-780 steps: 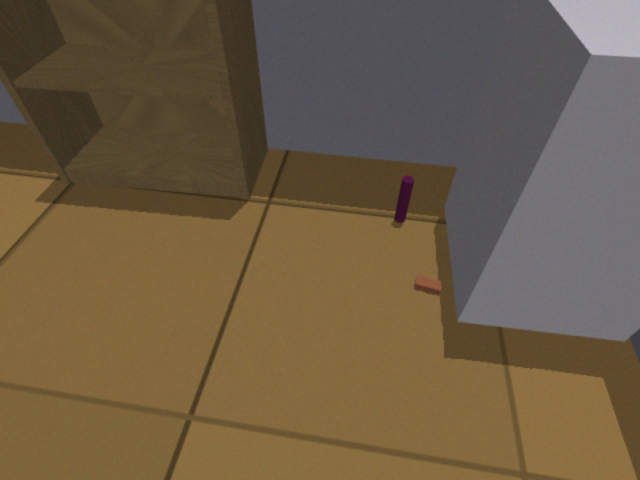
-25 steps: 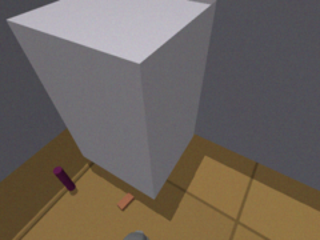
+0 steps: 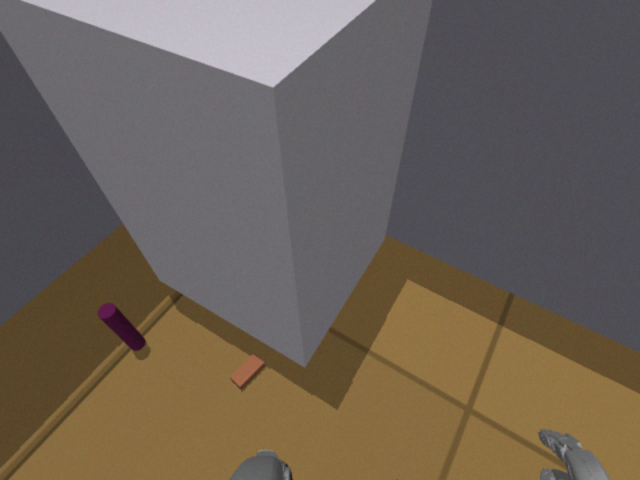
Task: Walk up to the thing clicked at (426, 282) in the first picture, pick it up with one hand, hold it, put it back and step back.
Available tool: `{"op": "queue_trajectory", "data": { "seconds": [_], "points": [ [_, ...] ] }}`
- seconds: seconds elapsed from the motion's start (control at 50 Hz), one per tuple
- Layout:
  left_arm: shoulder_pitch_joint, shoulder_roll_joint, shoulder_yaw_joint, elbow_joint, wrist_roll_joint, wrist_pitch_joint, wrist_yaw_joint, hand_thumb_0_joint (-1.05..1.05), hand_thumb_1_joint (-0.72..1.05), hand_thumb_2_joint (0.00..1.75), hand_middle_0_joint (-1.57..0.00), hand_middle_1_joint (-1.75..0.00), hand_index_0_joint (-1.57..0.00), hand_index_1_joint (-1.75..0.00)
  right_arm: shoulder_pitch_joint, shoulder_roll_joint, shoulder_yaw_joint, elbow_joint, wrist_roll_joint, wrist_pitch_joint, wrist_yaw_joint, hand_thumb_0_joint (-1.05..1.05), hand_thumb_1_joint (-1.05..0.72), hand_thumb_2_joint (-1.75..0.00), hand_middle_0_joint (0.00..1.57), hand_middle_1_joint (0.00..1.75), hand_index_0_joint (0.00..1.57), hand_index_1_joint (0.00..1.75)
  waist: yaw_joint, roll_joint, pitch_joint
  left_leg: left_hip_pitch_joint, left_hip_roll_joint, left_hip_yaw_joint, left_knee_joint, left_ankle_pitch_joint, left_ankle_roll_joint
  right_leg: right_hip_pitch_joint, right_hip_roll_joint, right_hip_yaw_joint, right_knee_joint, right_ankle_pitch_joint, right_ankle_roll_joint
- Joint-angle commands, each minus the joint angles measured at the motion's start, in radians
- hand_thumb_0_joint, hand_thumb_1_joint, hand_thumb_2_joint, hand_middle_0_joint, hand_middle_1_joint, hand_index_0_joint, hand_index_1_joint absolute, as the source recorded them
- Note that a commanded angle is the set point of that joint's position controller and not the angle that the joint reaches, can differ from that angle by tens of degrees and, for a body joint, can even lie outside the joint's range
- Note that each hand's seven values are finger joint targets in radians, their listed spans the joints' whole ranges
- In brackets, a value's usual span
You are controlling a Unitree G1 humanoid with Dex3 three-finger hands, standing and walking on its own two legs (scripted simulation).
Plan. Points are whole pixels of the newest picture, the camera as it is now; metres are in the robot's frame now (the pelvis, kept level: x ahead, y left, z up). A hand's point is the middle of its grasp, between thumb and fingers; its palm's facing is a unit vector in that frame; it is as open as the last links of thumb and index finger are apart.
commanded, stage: walk up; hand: left
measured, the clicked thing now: (247, 371) +0.49 +0.26 -0.73
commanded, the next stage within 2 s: none
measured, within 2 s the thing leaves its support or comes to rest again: neither
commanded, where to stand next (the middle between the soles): +0.12 +0.00 m, yaw +2 degrees
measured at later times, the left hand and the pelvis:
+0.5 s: hand out of the picture +0.00 +0.30 -0.13, palm faces +0.07 -0.92 -0.38, open 7.4 cm; pelvis +0.03 +0.01 +0.01, yaw +4 degrees
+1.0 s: hand out of the picture +0.13 +0.27 -0.13, palm faces +0.01 -0.89 -0.46, open 7.4 cm; pelvis +0.02 -0.01 +0.00, yaw +4 degrees
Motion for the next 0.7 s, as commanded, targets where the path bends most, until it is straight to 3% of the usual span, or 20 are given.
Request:
{"op": "queue_trajectory", "data": {
  "seconds": [0.0,0.02,0.04,0.06,0.08,0.1,0.14,0.18,0.22,0.26,0.34,0.4,0.42,0.44,0.46,0.48,0.5,0.56,0.6,0.68],
  "points": [
    [0.149,0.281,0.092,-0.051,0.052,-0.010,0.004,0.00,0.90,0.90,-0.20,-0.30,-0.20,-0.30,0.046,-0.176,-0.051,-0.065,0.016,-0.003,-0.033,0.00,-0.90,-0.90,0.20,0.30,0.20,0.30,0.033,-0.253,-0.119,-0.192,-0.044,-0.084,0.159,-0.346,0.035,0.124,-0.263,0.445,-0.455,-0.071,-0.115],
    [0.038,0.342,0.099,-0.105,0.046,-0.013,0.008,0.00,0.90,0.90,-0.20,-0.30,-0.20,-0.30,0.006,-0.204,-0.064,-0.061,0.013,-0.009,-0.050,0.00,-0.90,-0.90,0.20,0.30,0.20,0.30,0.050,-0.285,-0.093,-0.115,-0.126,-0.087,0.380,-0.444,0.015,-0.055,-0.404,0.559,-0.500,0.046,-0.248],
    [-0.008,0.317,0.088,-0.130,0.041,-0.023,0.011,0.00,0.90,0.90,-0.20,-0.30,-0.20,-0.30,0.021,-0.229,-0.070,-0.048,0.014,-0.011,-0.052,0.00,-0.90,-0.90,0.20,0.30,0.20,0.30,0.038,-0.212,-0.081,-0.077,-0.109,-0.129,0.479,-0.423,0.014,-0.097,-0.394,0.530,-0.459,0.168,-0.270],
    [-0.040,0.245,0.068,-0.124,0.032,-0.034,0.019,0.00,0.90,0.90,-0.20,-0.30,-0.20,-0.30,0.051,-0.217,-0.067,-0.029,0.024,-0.015,-0.039,0.00,-0.90,-0.90,0.20,0.30,0.20,0.30,0.005,-0.123,-0.086,-0.055,-0.120,-0.152,0.514,-0.353,0.019,-0.059,-0.310,0.395,-0.397,0.323,-0.225],
    [-0.038,0.216,0.061,-0.110,0.033,-0.049,0.026,0.00,0.90,0.90,-0.20,-0.30,-0.20,-0.30,0.086,-0.196,-0.061,-0.020,0.032,-0.024,-0.027,0.00,-0.90,-0.90,0.20,0.30,0.20,0.30,-0.012,-0.091,-0.136,-0.052,-0.116,-0.140,0.499,-0.290,0.019,0.034,-0.248,0.311,-0.364,0.327,-0.186],
    [-0.016,0.223,0.065,-0.096,0.036,-0.063,0.027,0.00,0.90,0.90,-0.20,-0.30,-0.20,-0.30,0.110,-0.193,-0.056,-0.010,0.029,-0.031,-0.016,0.00,-0.90,-0.90,0.20,0.30,0.20,0.30,-0.006,-0.107,-0.187,-0.035,-0.101,-0.125,0.458,-0.252,0.015,0.099,-0.225,0.288,-0.382,0.162,-0.161],
    [0.077,0.275,0.083,-0.094,0.043,-0.086,0.016,0.00,0.90,0.90,-0.20,-0.30,-0.20,-0.30,0.121,-0.248,-0.069,-0.010,0.004,-0.043,0.012,0.00,-0.90,-0.90,0.20,0.30,0.20,0.30,0.057,-0.157,-0.190,-0.176,-0.084,-0.068,0.386,-0.269,0.006,0.301,-0.259,0.395,-0.461,-0.313,-0.180],
    [0.167,0.299,0.099,-0.091,0.035,-0.105,0.006,0.00,0.90,0.90,-0.20,-0.30,-0.20,-0.30,0.044,-0.267,-0.075,-0.054,-0.008,-0.050,0.040,0.00,-0.90,-0.90,0.20,0.30,0.20,0.30,0.109,-0.135,-0.112,-0.321,-0.057,-0.111,0.304,-0.297,0.010,0.441,-0.336,0.524,-0.518,-0.452,-0.214],
    [0.223,0.297,0.096,-0.075,0.026,-0.113,0.006,0.00,0.90,0.90,-0.20,-0.30,-0.20,-0.30,0.001,-0.246,-0.070,-0.081,-0.011,-0.061,0.047,0.00,-0.90,-0.90,0.20,0.30,0.20,0.30,0.126,-0.101,-0.037,-0.320,-0.047,-0.129,0.233,-0.297,0.006,0.440,-0.348,0.499,-0.538,-0.298,-0.212],
    [0.219,0.289,0.088,-0.078,0.018,-0.117,0.001,0.00,0.90,0.90,-0.20,-0.30,-0.20,-0.30,0.048,-0.224,-0.065,-0.073,-0.010,-0.071,0.054,0.00,-0.90,-0.90,0.20,0.30,0.20,0.30,0.099,-0.132,-0.023,-0.235,-0.046,-0.095,0.164,-0.282,0.002,0.407,-0.313,0.385,-0.544,-0.122,-0.191],
    [0.149,0.270,0.073,-0.123,0.019,-0.102,-0.020,0.00,0.90,0.90,-0.20,-0.30,-0.20,-0.30,0.147,-0.217,-0.071,-0.046,0.002,-0.090,0.060,0.00,-0.90,-0.90,0.20,0.30,0.20,0.30,0.046,-0.196,-0.048,0.052,-0.057,0.022,-0.003,-0.236,0.009,0.219,-0.217,0.173,-0.512,-0.015,-0.165],
    [0.090,0.209,0.046,-0.140,0.010,-0.066,-0.024,0.00,0.90,0.90,-0.20,-0.30,-0.20,-0.30,0.334,-0.210,-0.087,0.027,0.006,-0.110,0.017,0.00,-0.90,-0.90,0.20,0.30,0.20,0.30,-0.052,-0.080,-0.122,0.454,-0.095,0.079,-0.209,0.016,0.016,-0.029,-0.135,0.002,-0.210,0.168,-0.109],
    [0.101,0.147,0.020,-0.141,0.001,-0.058,-0.020,0.00,0.90,0.90,-0.20,-0.30,-0.20,-0.30,0.356,-0.240,-0.095,0.025,-0.004,-0.110,-0.003,0.00,-0.90,-0.90,0.20,0.30,0.20,0.30,-0.077,0.018,-0.155,0.556,-0.022,-0.040,-0.219,-0.013,0.044,-0.139,-0.095,-0.027,-0.073,0.165,-0.064],
    [0.123,0.127,0.014,-0.179,0.003,-0.065,-0.030,0.00,0.90,0.90,-0.20,-0.30,-0.20,-0.30,0.438,-0.328,-0.121,-0.004,-0.022,-0.118,-0.003,0.00,-0.90,-0.90,0.20,0.30,0.20,0.30,-0.100,0.176,-0.181,0.643,0.200,-0.444,-0.327,-0.336,0.142,-0.331,-0.008,-0.025,0.167,-0.105,-0.032],
    [0.123,0.195,0.031,-0.160,0.007,-0.058,-0.019,0.00,0.90,0.90,-0.20,-0.30,-0.20,-0.30,0.424,-0.409,-0.131,-0.029,-0.009,-0.121,-0.004,0.00,-0.90,-0.90,0.20,0.30,0.20,0.30,-0.105,0.129,-0.150,0.501,0.385,-0.720,-0.422,-0.484,0.271,-0.368,-0.017,0.094,0.285,-0.185,-0.014],
    [0.087,0.254,0.040,-0.145,0.006,-0.058,-0.011,0.00,0.90,0.90,-0.20,-0.30,-0.20,-0.30,0.375,-0.406,-0.130,-0.032,0.007,-0.117,-0.002,0.00,-0.90,-0.90,0.20,0.30,0.20,0.30,-0.091,0.063,-0.049,0.374,0.397,-0.706,-0.463,-0.537,0.308,-0.360,-0.060,0.164,0.320,-0.145,-0.018],
    [0.124,0.265,0.043,-0.127,0.002,-0.057,-0.014,0.00,0.90,0.90,-0.20,-0.30,-0.20,-0.30,0.323,-0.369,-0.116,-0.050,0.009,-0.118,-0.003,0.00,-0.90,-0.90,0.20,0.30,0.20,0.30,-0.052,0.036,-0.016,0.380,0.350,-0.599,-0.442,-0.479,0.293,-0.371,-0.074,0.169,0.329,-0.093,-0.015],
    [0.204,0.252,0.048,-0.048,0.001,-0.055,-0.018,0.00,0.90,0.90,-0.20,-0.30,-0.20,-0.30,0.252,-0.311,-0.084,-0.065,0.012,-0.125,-0.009,0.00,-0.90,-0.90,0.20,0.30,0.20,0.30,-0.006,0.087,0.000,0.221,0.240,-0.315,-0.377,-0.157,0.220,-0.225,-0.088,0.135,0.226,0.011,0.012],
    [0.195,0.193,0.031,-0.022,-0.018,-0.051,-0.015,0.00,0.90,0.90,-0.20,-0.30,-0.20,-0.30,0.156,-0.253,-0.055,-0.077,0.003,-0.116,-0.007,0.00,-0.90,-0.90,0.20,0.30,0.20,0.30,0.019,0.138,-0.004,0.074,0.190,-0.155,-0.314,0.187,0.199,-0.038,-0.076,0.091,0.111,0.020,0.027],
    [0.122,0.199,0.028,-0.030,-0.043,-0.046,0.023,0.00,0.90,0.90,-0.20,-0.30,-0.20,-0.30,0.114,-0.260,-0.057,-0.090,0.001,-0.042,-0.005,0.00,-0.90,-0.90,0.20,0.30,0.20,0.30,-0.002,0.253,-0.042,0.106,0.164,-0.104,-0.177,0.531,0.211,-0.009,-0.022,-0.004,0.074,0.064,0.047]
  ]
}}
